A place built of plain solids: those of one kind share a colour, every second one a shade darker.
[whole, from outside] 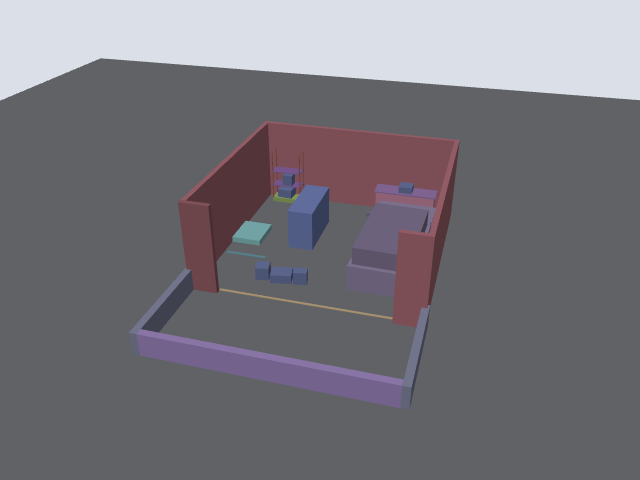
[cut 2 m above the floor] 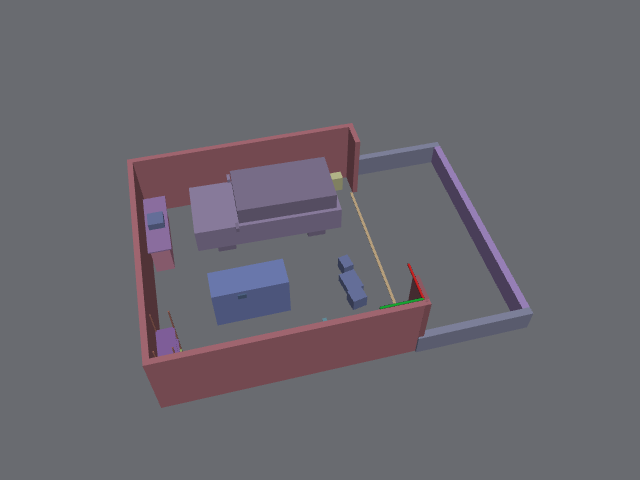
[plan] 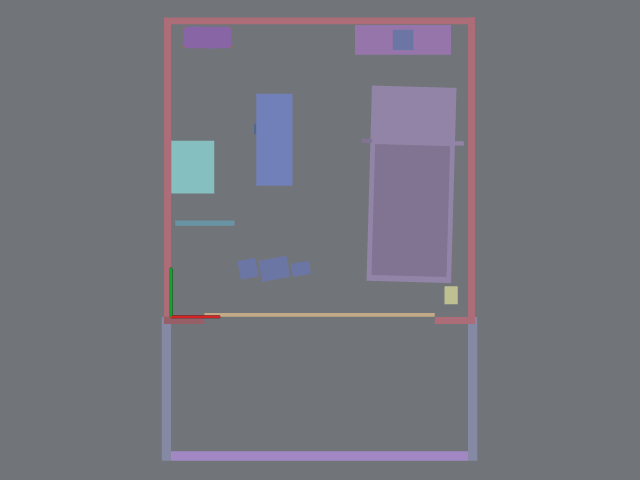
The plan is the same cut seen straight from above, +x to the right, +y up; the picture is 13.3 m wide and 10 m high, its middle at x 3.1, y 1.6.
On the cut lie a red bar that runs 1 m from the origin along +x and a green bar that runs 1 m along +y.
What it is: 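A double domestic garage of the 2000s; 6.2 x 6.1 m, 2.62 m to the ceiling, its up-and-over door open, a house door of 0.82 x 2.0 m over a step, a workbench 0.9 m high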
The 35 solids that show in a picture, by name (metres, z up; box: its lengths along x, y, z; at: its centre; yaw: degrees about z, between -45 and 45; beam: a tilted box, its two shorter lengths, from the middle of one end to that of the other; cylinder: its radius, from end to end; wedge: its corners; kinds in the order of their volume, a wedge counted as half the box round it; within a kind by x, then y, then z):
{
 "wall_1": {"box": [0.15, 6.39, 2.7], "at": [-0.07, 3.04, 1.3]},
 "wall_2": {"box": [0.84, 0.15, 2.7], "at": [0.27, -0.07, 1.3]},
 "wall_3": {"box": [6.48, 0.15, 2.7], "at": [3.09, 6.17, 1.3]},
 "wall_4": {"box": [0.84, 0.15, 2.7], "at": [5.91, -0.07, 1.3]},
 "wall_5": {"box": [0.15, 6.39, 2.7], "at": [6.25, 3.04, 1.3]},
 "car_1": {"box": [0.22, 0.09, 0.13], "at": [4.08, 3.67, 0.98], "yaw": -1.6},
 "car_2": {"box": [0.2, 0.51, 0.37], "at": [4.2, 1.46, 0.13], "yaw": -1.6},
 "car_3": {"box": [0.2, 0.51, 0.37], "at": [4.27, 4.02, 0.13], "yaw": -1.6},
 "car_4": {"box": [1.57, 2.73, 0.51], "at": [4.99, 2.21, 1.18], "yaw": -1.6},
 "car_5": {"box": [1.77, 4.07, 0.75], "at": [5.01, 2.76, 0.55], "yaw": -1.6},
 "car_6": {"box": [0.22, 0.09, 0.13], "at": [5.99, 3.61, 0.98], "yaw": -1.6},
 "bike_hold_1": {"box": [0.76, 1.92, 1.29], "at": [2.15, 3.69, 0.59]},
 "drive_wall_end_1": {"box": [6.38, 0.2, 0.69], "at": [3.09, -2.9, 0.29]},
 "bench_legs_1": {"box": [1.9, 0.5, 0.91], "at": [4.83, 5.77, 0.41]},
 "drive_wall_1": {"box": [0.2, 3.0, 0.69], "at": [-0.1, -1.5, 0.29]},
 "drive_wall_2": {"box": [0.2, 3.0, 0.69], "at": [6.28, -1.5, 0.29]},
 "box_cardboard_1": {"box": [0.49, 0.45, 0.29], "at": [0.69, 5.82, 0.32], "yaw": -4.3},
 "box_cardboard_2": {"box": [0.34, 0.32, 0.36], "at": [0.77, 5.82, 0.81], "yaw": -2.6},
 "box_cardboard_3": {"box": [0.38, 0.4, 0.43], "at": [1.6, 1.0, 0.17], "yaw": 11.4},
 "box_cardboard_4": {"box": [0.6, 0.45, 0.31], "at": [2.15, 1.0, 0.1], "yaw": 10.7},
 "box_cardboard_5": {"box": [0.39, 0.28, 0.44], "at": [2.7, 1.0, 0.17], "yaw": 10.9},
 "box_cardboard_6": {"box": [0.44, 0.43, 0.21], "at": [4.83, 5.77, 1.0]},
 "landing_1": {"box": [0.9, 1.1, 0.22], "at": [0.45, 3.12, 0.06]},
 "shelf_plinth_1": {"box": [1.0, 0.45, 0.2], "at": [0.75, 5.82, 0.05]},
 "bin_recycle_1": {"box": [0.28, 0.38, 0.55], "at": [5.83, 0.45, 0.23]},
 "bench_top_1": {"box": [2.0, 0.62, 0.04], "at": [4.83, 5.77, 0.88]},
 "door_sill_1": {"box": [4.8, 0.08, 0.07], "at": [3.09, 0.04, -0.01]},
 "shelf_board_1": {"box": [1.0, 0.45, 0.025], "at": [0.75, 5.82, 0.61]},
 "shelf_board_2": {"box": [1.0, 0.45, 0.025], "at": [0.75, 5.82, 1.11]},
 "bike_1": {"box": [0.63, 0.22, 0.14], "at": [2.04, 3.91, 1.08]},
 "cable_cover_1": {"box": [1.24, 0.11, 0.08], "at": [0.7, 1.95, -0.02]},
 "shelf_post_1": {"box": [0.035, 0.035, 1.85], "at": [0.27, 5.62, 0.88]},
 "shelf_post_2": {"box": [0.035, 0.035, 1.85], "at": [0.27, 6.03, 0.88]},
 "shelf_post_3": {"box": [0.035, 0.035, 1.85], "at": [1.23, 5.62, 0.88]},
 "shelf_post_4": {"box": [0.035, 0.035, 1.85], "at": [1.23, 6.03, 0.88]}
}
